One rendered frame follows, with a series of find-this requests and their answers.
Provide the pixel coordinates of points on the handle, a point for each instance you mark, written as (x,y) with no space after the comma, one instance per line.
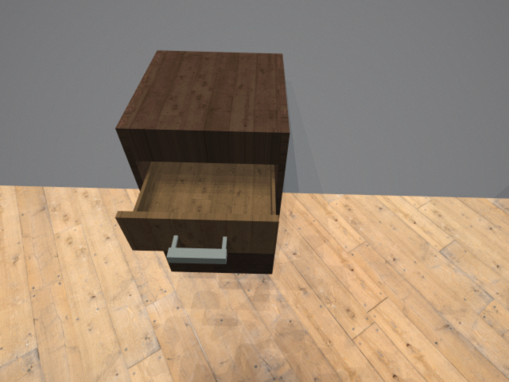
(197,255)

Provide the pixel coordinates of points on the drawer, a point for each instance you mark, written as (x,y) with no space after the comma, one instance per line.
(202,202)

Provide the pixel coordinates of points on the cabinet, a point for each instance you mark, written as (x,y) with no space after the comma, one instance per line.
(210,107)

